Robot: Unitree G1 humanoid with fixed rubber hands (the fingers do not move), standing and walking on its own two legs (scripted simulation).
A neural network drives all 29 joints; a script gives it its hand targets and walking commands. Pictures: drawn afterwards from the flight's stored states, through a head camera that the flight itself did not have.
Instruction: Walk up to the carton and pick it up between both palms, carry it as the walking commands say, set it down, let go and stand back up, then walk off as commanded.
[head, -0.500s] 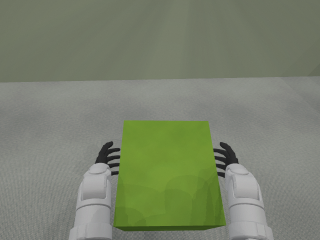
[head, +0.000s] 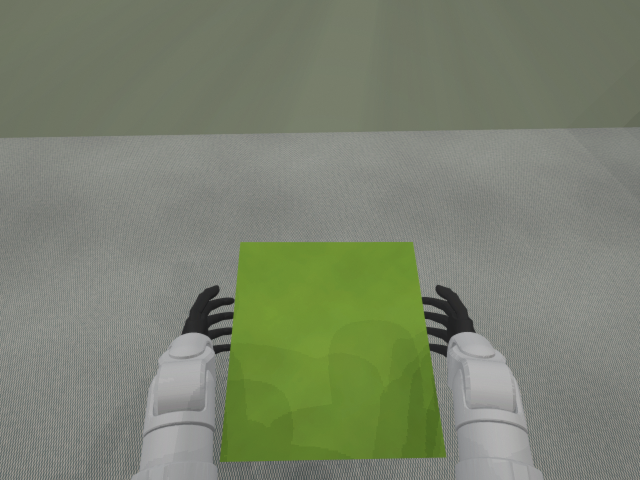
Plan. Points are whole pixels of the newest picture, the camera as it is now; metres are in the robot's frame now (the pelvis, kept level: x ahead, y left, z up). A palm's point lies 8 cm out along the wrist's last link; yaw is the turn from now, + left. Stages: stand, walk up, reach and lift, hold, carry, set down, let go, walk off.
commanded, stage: set down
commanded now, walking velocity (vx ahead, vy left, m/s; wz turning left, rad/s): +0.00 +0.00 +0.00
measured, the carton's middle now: (326, 355) +0.31 +0.00 -0.07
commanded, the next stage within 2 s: none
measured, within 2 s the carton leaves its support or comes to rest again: neither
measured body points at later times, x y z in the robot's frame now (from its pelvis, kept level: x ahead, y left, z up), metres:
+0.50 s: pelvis -0.02 +0.00 -0.01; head +0.04 +0.00 +0.43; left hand +0.30 +0.17 -0.04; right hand +0.31 -0.17 -0.04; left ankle +0.03 +0.14 -0.75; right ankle -0.01 -0.13 -0.75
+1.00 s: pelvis -0.05 +0.01 -0.07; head +0.13 +0.02 +0.35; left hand +0.33 +0.18 -0.13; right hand +0.34 -0.16 -0.12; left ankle +0.03 +0.14 -0.75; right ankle -0.01 -0.13 -0.75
